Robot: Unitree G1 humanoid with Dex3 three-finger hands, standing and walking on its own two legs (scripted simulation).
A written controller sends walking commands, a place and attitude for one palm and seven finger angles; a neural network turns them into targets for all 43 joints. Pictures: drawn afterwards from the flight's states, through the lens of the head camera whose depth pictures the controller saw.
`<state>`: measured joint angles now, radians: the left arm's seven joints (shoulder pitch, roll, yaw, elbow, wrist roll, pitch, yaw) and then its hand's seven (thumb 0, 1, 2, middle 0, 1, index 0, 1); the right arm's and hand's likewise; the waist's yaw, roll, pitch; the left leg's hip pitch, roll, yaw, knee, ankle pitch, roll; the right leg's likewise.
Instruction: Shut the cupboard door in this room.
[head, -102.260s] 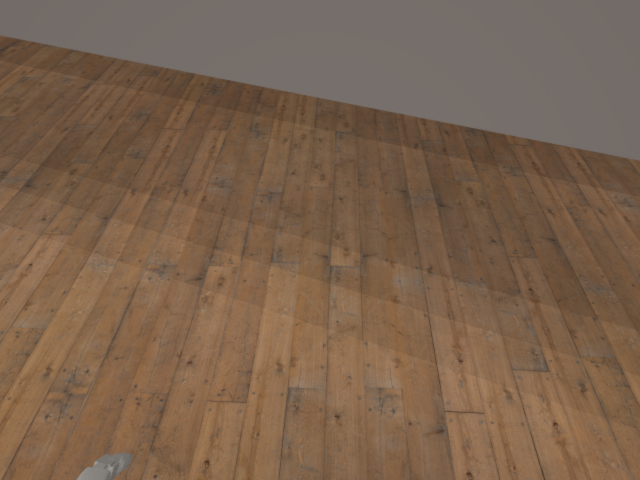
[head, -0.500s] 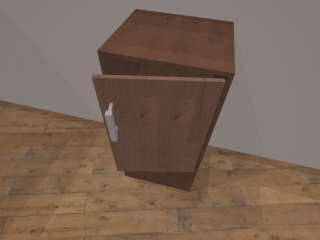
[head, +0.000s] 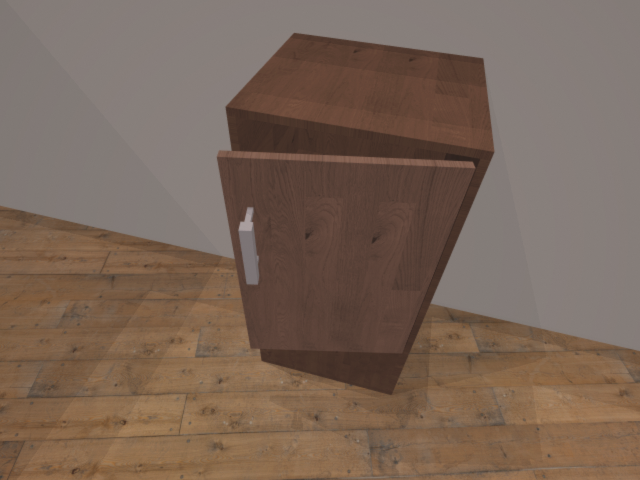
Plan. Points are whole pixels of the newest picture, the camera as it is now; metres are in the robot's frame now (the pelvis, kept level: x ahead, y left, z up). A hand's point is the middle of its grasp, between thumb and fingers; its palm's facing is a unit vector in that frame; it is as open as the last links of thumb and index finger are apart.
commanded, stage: look again from close up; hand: left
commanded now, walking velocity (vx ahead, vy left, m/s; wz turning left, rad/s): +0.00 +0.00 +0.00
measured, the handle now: (251, 246) +0.50 +0.16 -0.03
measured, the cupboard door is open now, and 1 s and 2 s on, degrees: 14 14 14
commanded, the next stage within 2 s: shuffle to correct the standing spot in 0.08 s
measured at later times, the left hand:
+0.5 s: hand out of the picture -0.10 +0.18 -0.16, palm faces +0.05 -0.98 -0.20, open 7.3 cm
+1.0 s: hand out of the picture +0.07 +0.15 -0.16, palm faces +0.01 -0.98 -0.22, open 7.3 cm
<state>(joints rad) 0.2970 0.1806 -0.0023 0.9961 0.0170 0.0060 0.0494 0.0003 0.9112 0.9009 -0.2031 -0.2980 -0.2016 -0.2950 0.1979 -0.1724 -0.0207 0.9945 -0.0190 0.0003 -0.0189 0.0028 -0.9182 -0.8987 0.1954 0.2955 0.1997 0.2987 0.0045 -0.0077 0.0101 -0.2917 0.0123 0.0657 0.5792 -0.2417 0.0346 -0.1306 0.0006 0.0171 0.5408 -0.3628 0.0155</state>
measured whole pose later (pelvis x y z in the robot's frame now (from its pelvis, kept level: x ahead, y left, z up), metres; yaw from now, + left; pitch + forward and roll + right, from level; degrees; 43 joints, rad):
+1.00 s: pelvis +0.02 -0.04 +0.01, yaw +0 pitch +0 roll +1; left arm 0.26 0.19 0.06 1.00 0.02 0.02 -0.01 0.02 0.94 0.90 -0.20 -0.30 -0.20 -0.29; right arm 0.38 -0.12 -0.05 1.09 -0.04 -0.02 -0.03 0.00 -0.91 -0.90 0.20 0.30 0.20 0.30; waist -0.04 0.00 0.03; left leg -0.20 0.06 0.13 0.49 -0.29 -0.01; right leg -0.33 -0.07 -0.08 0.53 -0.24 0.01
